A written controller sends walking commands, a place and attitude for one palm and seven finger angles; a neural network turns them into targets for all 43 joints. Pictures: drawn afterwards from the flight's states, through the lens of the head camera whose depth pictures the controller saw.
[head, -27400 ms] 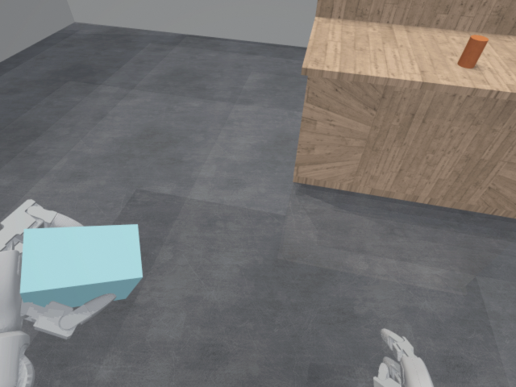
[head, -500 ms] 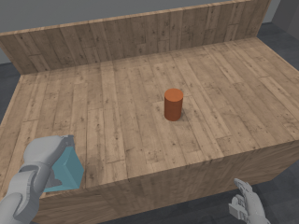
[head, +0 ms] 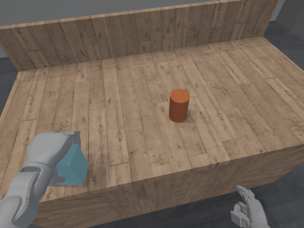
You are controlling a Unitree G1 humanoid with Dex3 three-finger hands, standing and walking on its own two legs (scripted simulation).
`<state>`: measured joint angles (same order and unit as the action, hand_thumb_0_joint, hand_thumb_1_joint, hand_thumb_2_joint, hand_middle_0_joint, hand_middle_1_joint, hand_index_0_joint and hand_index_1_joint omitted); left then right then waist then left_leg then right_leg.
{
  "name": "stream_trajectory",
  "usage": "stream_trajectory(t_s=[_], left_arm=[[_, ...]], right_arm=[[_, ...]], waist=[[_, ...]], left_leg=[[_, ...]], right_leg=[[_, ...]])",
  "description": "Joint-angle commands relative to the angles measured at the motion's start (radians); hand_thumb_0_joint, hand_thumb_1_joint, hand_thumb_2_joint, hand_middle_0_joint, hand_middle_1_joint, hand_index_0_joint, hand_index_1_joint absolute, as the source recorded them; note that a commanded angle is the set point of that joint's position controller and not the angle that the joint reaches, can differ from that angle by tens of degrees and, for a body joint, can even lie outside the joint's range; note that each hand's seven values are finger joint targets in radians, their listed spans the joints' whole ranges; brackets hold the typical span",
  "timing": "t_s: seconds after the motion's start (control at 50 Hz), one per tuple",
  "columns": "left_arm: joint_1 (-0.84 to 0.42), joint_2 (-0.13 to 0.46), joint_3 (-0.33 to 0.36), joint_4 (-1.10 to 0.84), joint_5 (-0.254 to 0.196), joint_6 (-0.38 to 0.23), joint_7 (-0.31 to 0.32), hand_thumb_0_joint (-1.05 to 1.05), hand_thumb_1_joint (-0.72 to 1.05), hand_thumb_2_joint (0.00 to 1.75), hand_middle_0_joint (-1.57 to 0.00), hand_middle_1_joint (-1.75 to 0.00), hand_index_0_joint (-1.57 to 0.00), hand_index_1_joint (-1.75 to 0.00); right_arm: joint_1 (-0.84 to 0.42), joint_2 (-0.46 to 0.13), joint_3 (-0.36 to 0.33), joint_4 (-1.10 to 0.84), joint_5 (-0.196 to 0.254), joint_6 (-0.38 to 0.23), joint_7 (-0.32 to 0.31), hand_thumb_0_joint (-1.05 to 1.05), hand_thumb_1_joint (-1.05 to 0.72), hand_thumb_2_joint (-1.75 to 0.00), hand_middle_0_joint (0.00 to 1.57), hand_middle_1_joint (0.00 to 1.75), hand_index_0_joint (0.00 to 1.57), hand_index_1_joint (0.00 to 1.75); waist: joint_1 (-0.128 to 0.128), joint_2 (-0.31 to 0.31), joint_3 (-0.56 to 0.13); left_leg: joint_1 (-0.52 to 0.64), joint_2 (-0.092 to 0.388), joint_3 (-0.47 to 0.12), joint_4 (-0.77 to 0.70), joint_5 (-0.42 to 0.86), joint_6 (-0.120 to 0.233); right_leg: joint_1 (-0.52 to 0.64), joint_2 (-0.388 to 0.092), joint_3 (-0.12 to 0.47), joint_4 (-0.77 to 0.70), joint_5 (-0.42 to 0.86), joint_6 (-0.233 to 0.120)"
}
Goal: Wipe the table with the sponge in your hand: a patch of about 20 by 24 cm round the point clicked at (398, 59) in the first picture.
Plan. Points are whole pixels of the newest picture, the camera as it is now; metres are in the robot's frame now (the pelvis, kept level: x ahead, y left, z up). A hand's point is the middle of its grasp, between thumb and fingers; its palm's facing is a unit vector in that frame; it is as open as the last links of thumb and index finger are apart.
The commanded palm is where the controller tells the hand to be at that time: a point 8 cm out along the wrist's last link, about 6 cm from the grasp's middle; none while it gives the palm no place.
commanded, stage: move the sponge above the wiping area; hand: left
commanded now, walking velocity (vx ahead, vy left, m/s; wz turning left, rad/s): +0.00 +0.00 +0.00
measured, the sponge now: (62, 167) +0.23 +0.30 -0.01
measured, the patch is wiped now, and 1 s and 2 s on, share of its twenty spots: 0.00 0.00 0.00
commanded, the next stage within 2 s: lower the sponge onto the table in 1.02 s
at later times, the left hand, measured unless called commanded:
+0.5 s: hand (58, 144) +0.26 +0.30 +0.07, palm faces +0.05 -0.01 -1.00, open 9.9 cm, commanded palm +0.24 +0.33 +0.13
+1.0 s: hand (51, 131) +0.28 +0.31 +0.10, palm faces +0.18 +0.02 -0.98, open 9.9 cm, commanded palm +0.24 +0.33 +0.13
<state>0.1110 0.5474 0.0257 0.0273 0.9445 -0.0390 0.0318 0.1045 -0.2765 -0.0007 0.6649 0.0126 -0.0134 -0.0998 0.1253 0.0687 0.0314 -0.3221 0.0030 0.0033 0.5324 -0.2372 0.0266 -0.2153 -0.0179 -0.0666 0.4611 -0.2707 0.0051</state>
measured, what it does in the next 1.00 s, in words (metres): stands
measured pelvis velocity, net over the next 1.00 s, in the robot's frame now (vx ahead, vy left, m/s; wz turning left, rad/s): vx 0.00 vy -0.01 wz -0.03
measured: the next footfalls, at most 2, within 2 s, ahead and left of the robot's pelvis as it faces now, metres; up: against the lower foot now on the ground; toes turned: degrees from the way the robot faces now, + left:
none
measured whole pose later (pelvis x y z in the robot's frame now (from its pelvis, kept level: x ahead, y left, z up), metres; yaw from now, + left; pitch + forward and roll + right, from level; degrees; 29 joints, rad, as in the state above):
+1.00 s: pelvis +0.00 -0.01 +0.00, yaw -1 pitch +1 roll -1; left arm -0.01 0.55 0.07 0.08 0.92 0.09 0.24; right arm 0.06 -0.25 0.00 0.71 0.04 0.02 -0.07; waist 0.14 0.08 0.02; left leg -0.30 0.02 0.02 0.50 -0.23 0.01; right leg -0.21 0.00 -0.04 0.45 -0.26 0.00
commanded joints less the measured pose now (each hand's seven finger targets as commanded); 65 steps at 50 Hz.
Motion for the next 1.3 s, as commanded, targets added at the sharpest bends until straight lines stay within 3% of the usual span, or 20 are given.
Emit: stream_trajectory(t_s=[0.0, 0.1, 0.18, 0.24, 0.3, 0.38, 0.4, 0.48, 0.6, 0.64, 0.7, 0.78, 0.82, 0.88, 0.92, 1.0, 1.06, 1.1, 1.16, 1.28], left_arm=[[-0.383, 0.369, 0.366, -0.238, 0.037, 0.021, 0.276, 0.00, 0.10, 1.30, -1.20, -1.60, -1.20, -1.60], [-0.263, 0.233, 0.234, 0.090, -0.101, 0.308, 0.233, 0.00, 0.10, 1.30, -1.20, -1.60, -1.20, -1.60], [-0.269, 0.170, 0.055, 0.154, -0.083, 0.406, 0.052, 0.00, 0.10, 1.30, -1.20, -1.60, -1.20, -1.60], [-0.361, 0.180, -0.011, -0.017, -0.051, 0.325, -0.053, 0.00, 0.10, 1.30, -1.20, -1.60, -1.20, -1.60], [-0.427, 0.301, 0.102, -0.224, -0.027, 0.141, -0.051, 0.00, 0.10, 1.30, -1.20, -1.60, -1.20, -1.60], [-0.422, 0.509, 0.394, -0.310, 0.040, -0.015, 0.114, 0.00, 0.10, 1.30, -1.20, -1.60, -1.20, -1.60], [-0.414, 0.450, 0.373, -0.296, 0.052, -0.011, 0.166, 0.00, 0.10, 1.30, -1.20, -1.60, -1.20, -1.60], [-0.350, 0.337, 0.357, -0.089, -0.029, 0.169, 0.287, 0.00, 0.10, 1.30, -1.20, -1.60, -1.20, -1.60], [-0.228, 0.167, 0.073, 0.114, -0.090, 0.416, 0.079, 0.00, 0.10, 1.30, -1.20, -1.60, -1.20, -1.60], [-0.295, 0.134, -0.021, 0.058, -0.078, 0.397, -0.006, 0.00, 0.10, 1.30, -1.20, -1.60, -1.20, -1.60], [-0.414, 0.173, -0.018, -0.070, -0.052, 0.265, -0.067, 0.00, 0.10, 1.30, -1.20, -1.60, -1.20, -1.60], [-0.467, 0.438, 0.259, -0.323, 0.012, 0.028, 0.021, 0.00, 0.10, 1.30, -1.20, -1.60, -1.20, -1.60], [-0.406, 0.455, 0.350, -0.284, 0.052, -0.020, 0.124, 0.00, 0.10, 1.30, -1.20, -1.60, -1.20, -1.60], [-0.416, 0.423, 0.394, -0.200, 0.036, 0.062, 0.256, 0.00, 0.10, 1.30, -1.20, -1.60, -1.20, -1.60], [-0.372, 0.329, 0.331, -0.078, -0.019, 0.175, 0.293, 0.00, 0.10, 1.30, -1.20, -1.60, -1.20, -1.60], [-0.239, 0.236, 0.195, 0.127, -0.097, 0.384, 0.183, 0.00, 0.10, 1.30, -1.20, -1.60, -1.20, -1.60], [-0.205, 0.234, 0.102, 0.143, -0.088, 0.436, 0.030, 0.00, 0.10, 1.30, -1.20, -1.60, -1.20, -1.60], [-0.243, 0.210, 0.046, 0.084, -0.078, 0.397, -0.055, 0.00, 0.10, 1.30, -1.20, -1.60, -1.20, -1.60], [-0.388, 0.282, 0.084, -0.097, -0.058, 0.209, -0.093, 0.00, 0.10, 1.30, -1.20, -1.60, -1.20, -1.60], [-0.378, 0.505, 0.414, -0.303, 0.025, -0.069, 0.123, 0.00, 0.10, 1.30, -1.20, -1.60, -1.20, -1.60]], right_arm=[[-0.112, -0.092, -0.056, -0.112, -0.004, -0.048, 0.010, 0.00, -0.90, -0.90, 0.20, 0.30, 0.20, 0.30], [-0.191, -0.125, -0.049, -0.094, 0.050, 0.014, 0.037, 0.00, -0.90, -0.90, 0.20, 0.30, 0.20, 0.30], [-0.239, -0.134, -0.011, -0.139, 0.078, 0.024, 0.032, 0.00, -0.90, -0.90, 0.20, 0.30, 0.20, 0.30], [-0.207, -0.123, -0.004, -0.176, 0.063, 0.006, 0.031, 0.00, -0.90, -0.90, 0.20, 0.30, 0.20, 0.30], [-0.169, -0.095, 0.002, -0.186, 0.034, -0.035, 0.012, 0.00, -0.90, -0.90, 0.20, 0.30, 0.20, 0.30], [-0.132, -0.095, -0.020, -0.144, -0.002, -0.048, -0.009, 0.00, -0.90, -0.90, 0.20, 0.30, 0.20, 0.30], [-0.121, -0.085, -0.025, -0.138, -0.009, -0.047, -0.006, 0.00, -0.90, -0.90, 0.20, 0.30, 0.20, 0.30], [-0.179, -0.107, -0.050, -0.107, 0.019, -0.015, 0.033, 0.00, -0.90, -0.90, 0.20, 0.30, 0.20, 0.30], [-0.229, -0.138, -0.019, -0.136, 0.069, 0.027, 0.043, 0.00, -0.90, -0.90, 0.20, 0.30, 0.20, 0.30], [-0.226, -0.133, -0.010, -0.163, 0.075, 0.022, 0.035, 0.00, -0.90, -0.90, 0.20, 0.30, 0.20, 0.30], [-0.195, -0.112, 0.002, -0.180, 0.058, -0.015, 0.020, 0.00, -0.90, -0.90, 0.20, 0.30, 0.20, 0.30], [-0.157, -0.096, -0.011, -0.167, 0.008, -0.054, -0.008, 0.00, -0.90, -0.90, 0.20, 0.30, 0.20, 0.30], [-0.103, -0.089, -0.026, -0.138, -0.011, -0.061, -0.018, 0.00, -0.90, -0.90, 0.20, 0.30, 0.20, 0.30], [-0.151, -0.096, -0.042, -0.121, 0.005, -0.041, 0.008, 0.00, -0.90, -0.90, 0.20, 0.30, 0.20, 0.30], [-0.168, -0.103, -0.050, -0.108, 0.021, -0.015, 0.027, 0.00, -0.90, -0.90, 0.20, 0.30, 0.20, 0.30], [-0.227, -0.132, -0.034, -0.101, 0.060, 0.030, 0.043, 0.00, -0.90, -0.90, 0.20, 0.30, 0.20, 0.30], [-0.235, -0.149, -0.017, -0.136, 0.073, 0.039, 0.044, 0.00, -0.90, -0.90, 0.20, 0.30, 0.20, 0.30], [-0.227, -0.141, -0.002, -0.169, 0.074, 0.028, 0.037, 0.00, -0.90, -0.90, 0.20, 0.30, 0.20, 0.30], [-0.180, -0.119, -0.006, -0.178, 0.048, -0.008, 0.017, 0.00, -0.90, -0.90, 0.20, 0.30, 0.20, 0.30], [-0.106, -0.100, -0.036, -0.125, -0.008, -0.061, -0.025, 0.00, -0.90, -0.90, 0.20, 0.30, 0.20, 0.30]], waist=[[-0.004, 0.191, -0.351], [-0.008, -0.093, -0.278], [-0.051, -0.081, -0.192], [-0.075, -0.021, -0.288], [-0.057, 0.064, -0.365], [0.000, 0.169, -0.329], [0.002, 0.185, -0.324], [0.017, 0.085, -0.314], [-0.031, -0.078, -0.228], [-0.066, -0.064, -0.218], [-0.089, -0.035, -0.272], [-0.025, 0.086, -0.370], [-0.003, 0.113, -0.362], [0.015, 0.162, -0.315], [0.020, 0.059, -0.325], [-0.001, -0.075, -0.246], [-0.029, -0.117, -0.200], [-0.058, -0.081, -0.199], [-0.078, -0.031, -0.286], [-0.008, 0.189, -0.334]], left_leg=[[0.257, 0.007, -0.085, -0.016, 0.403, -0.031], [0.137, 0.004, -0.011, -0.082, 0.237, -0.019], [0.106, -0.018, -0.029, -0.113, 0.133, 0.001], [0.163, -0.030, -0.054, -0.082, 0.160, 0.026], [0.244, -0.030, -0.072, -0.063, 0.180, 0.041], [0.266, -0.008, -0.097, -0.060, 0.285, 0.008], [0.257, -0.008, -0.092, -0.051, 0.341, -0.006], [0.219, -0.005, -0.061, -0.055, 0.359, -0.034], [0.116, -0.018, -0.021, -0.112, 0.187, -0.004], [0.127, -0.027, -0.035, -0.105, 0.144, 0.013], [0.182, -0.033, -0.056, -0.078, 0.119, 0.037], [0.285, -0.024, -0.083, -0.064, 0.218, 0.033], [0.282, -0.022, -0.075, -0.051, 0.317, 0.011], [0.248, -0.020, -0.072, -0.052, 0.365, -0.024], [0.210, -0.014, -0.038, -0.053, 0.350, -0.025], [0.140, -0.014, -0.005, -0.097, 0.242, -0.013], [0.106, -0.032, -0.021, -0.098, 0.195, 0.011], [0.115, -0.040, -0.028, -0.082, 0.176, 0.025], [0.193, -0.047, -0.039, -0.050, 0.186, 0.046], [0.296, -0.028, -0.063, -0.024, 0.330, 0.016]], right_leg=[[-0.077, 0.042, 0.075, -0.027, 0.226, -0.093], [0.028, 0.028, 0.040, -0.065, 0.221, -0.051], [0.001, 0.034, 0.023, -0.088, 0.141, -0.038], [0.004, 0.034, 0.009, -0.071, 0.165, -0.039], [0.004, 0.044, 0.019, -0.063, 0.148, -0.052], [-0.032, 0.058, 0.074, -0.064, 0.184, -0.084], [-0.041, 0.049, 0.062, -0.054, 0.199, -0.088], [0.002, 0.045, 0.092, -0.057, 0.263, -0.094], [0.041, 0.030, 0.014, -0.082, 0.191, -0.038], [0.009, 0.030, 0.014, -0.089, 0.162, -0.033], [-0.015, 0.042, 0.013, -0.084, 0.123, -0.041], [0.000, 0.056, 0.060, -0.071, 0.177, -0.067], [-0.017, 0.049, 0.059, -0.065, 0.213, -0.081], [-0.008, 0.053, 0.113, -0.060, 0.264, -0.107], [0.032, 0.038, 0.096, -0.057, 0.304, -0.090], [0.078, 0.025, 0.060, -0.080, 0.260, -0.048], [0.071, 0.023, 0.038, -0.081, 0.249, -0.027], [0.042, 0.031, 0.026, -0.081, 0.241, -0.031], [0.016, 0.034, 0.036, -0.080, 0.233, -0.034], [-0.034, 0.049, 0.091, -0.078, 0.252, -0.085]])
